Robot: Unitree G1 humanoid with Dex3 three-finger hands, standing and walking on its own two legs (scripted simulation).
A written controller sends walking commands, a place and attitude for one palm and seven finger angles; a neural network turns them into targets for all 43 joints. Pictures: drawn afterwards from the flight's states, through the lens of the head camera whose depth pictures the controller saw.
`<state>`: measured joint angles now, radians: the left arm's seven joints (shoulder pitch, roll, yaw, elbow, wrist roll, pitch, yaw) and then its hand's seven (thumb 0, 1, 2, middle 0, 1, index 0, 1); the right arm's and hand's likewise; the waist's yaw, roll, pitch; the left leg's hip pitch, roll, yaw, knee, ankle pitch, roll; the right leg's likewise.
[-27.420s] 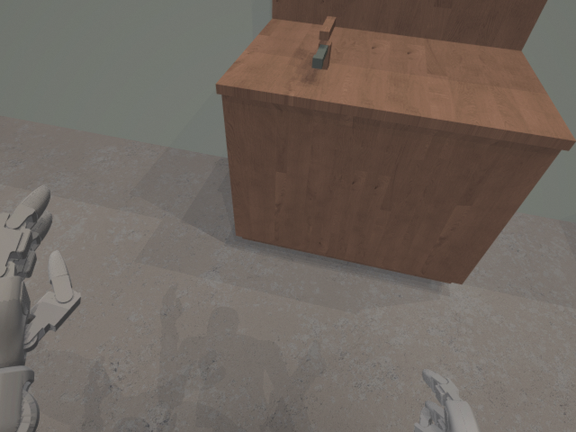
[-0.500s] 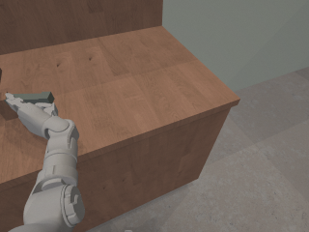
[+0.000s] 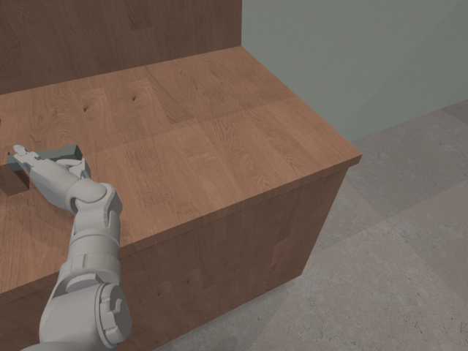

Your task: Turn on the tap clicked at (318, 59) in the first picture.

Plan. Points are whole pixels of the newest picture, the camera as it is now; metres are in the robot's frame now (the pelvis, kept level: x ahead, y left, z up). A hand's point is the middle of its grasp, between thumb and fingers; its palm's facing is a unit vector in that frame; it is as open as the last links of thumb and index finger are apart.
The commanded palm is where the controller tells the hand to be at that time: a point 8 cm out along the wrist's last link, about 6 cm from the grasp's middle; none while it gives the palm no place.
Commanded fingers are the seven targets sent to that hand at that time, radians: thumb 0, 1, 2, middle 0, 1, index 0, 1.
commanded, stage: lift the hand up off the lever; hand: left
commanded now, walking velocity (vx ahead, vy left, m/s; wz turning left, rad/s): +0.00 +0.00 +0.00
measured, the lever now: (71, 155) +0.45 +0.30 +0.11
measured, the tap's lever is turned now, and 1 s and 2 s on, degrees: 76 76 76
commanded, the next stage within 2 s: none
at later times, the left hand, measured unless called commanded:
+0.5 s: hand (75, 164) +0.41 +0.27 +0.13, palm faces +0.86 -0.51 -0.05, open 7.8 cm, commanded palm +0.35 +0.28 +0.14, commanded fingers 0.00 0.90 0.90 -0.15 -0.15 -0.15 -0.15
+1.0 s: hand (67, 158) +0.40 +0.27 +0.15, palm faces +0.86 -0.51 -0.05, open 7.8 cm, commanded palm +0.35 +0.28 +0.16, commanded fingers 0.00 0.90 0.90 -0.15 -0.15 -0.15 -0.15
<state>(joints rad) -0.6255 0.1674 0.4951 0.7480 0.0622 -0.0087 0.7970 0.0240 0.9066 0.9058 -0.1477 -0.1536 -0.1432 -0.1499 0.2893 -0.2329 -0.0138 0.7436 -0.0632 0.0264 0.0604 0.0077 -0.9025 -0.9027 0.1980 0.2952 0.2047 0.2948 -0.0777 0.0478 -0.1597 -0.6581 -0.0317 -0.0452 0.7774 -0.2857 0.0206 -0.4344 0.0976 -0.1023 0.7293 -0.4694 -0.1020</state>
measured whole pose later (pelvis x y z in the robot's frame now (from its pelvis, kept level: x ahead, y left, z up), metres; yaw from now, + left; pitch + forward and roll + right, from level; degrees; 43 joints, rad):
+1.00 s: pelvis -0.01 +0.00 +0.01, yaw +0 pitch +6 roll -1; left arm -0.60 0.15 0.44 0.57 0.02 0.17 0.78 0.02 0.90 0.90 -0.15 -0.15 -0.15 -0.15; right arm 0.22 -0.24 0.00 0.76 -0.03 -0.02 0.02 0.01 -0.90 -0.90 0.20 0.30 0.20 0.29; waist -0.04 0.05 -0.13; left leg -0.56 -0.04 -0.05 0.69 -0.24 0.02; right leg -0.34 0.09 -0.10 0.66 -0.43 -0.10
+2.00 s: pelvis +0.00 -0.01 +0.02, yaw +0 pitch +3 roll +0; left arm -0.56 0.14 0.41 0.40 -0.01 0.33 0.76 0.02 0.90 0.90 -0.15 -0.15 -0.15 -0.15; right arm 0.15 -0.22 0.02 0.75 -0.01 -0.03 0.00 0.01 -0.90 -0.90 0.20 0.30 0.21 0.30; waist 0.00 0.04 -0.12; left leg -0.44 -0.04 -0.03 0.60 -0.21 0.01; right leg -0.24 0.09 -0.08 0.58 -0.40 -0.11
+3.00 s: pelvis +0.00 +0.02 +0.04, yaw -4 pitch -5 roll +0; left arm 0.22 0.33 0.25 -0.17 -0.11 -0.08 0.07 0.02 0.89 0.90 -0.19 -0.26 -0.19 -0.26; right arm 0.17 -0.23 0.04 0.61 0.01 -0.08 -0.04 0.01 -0.90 -0.90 0.20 0.30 0.21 0.30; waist 0.05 0.06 0.01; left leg -0.18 -0.03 0.04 0.43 -0.17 0.04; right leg 0.03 0.09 0.00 0.35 -0.29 -0.08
